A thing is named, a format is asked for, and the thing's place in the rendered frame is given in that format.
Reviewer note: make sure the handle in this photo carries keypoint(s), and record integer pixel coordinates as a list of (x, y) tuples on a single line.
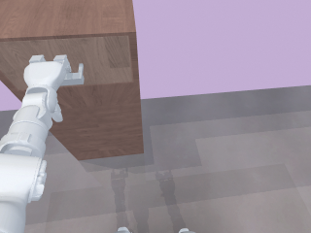
[(74, 78)]

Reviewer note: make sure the robot left hand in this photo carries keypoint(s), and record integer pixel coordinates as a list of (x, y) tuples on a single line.
[(50, 73)]

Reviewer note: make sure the left robot forearm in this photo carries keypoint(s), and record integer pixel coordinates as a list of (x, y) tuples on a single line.
[(31, 123)]

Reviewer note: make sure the drawer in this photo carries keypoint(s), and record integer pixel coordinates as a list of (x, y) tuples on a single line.
[(105, 59)]

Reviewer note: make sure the cabinet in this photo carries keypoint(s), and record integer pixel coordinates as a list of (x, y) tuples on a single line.
[(98, 120)]

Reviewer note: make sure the left robot shin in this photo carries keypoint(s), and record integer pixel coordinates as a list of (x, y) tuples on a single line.
[(123, 229)]

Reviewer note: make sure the left robot upper arm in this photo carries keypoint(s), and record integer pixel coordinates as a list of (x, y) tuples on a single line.
[(22, 180)]

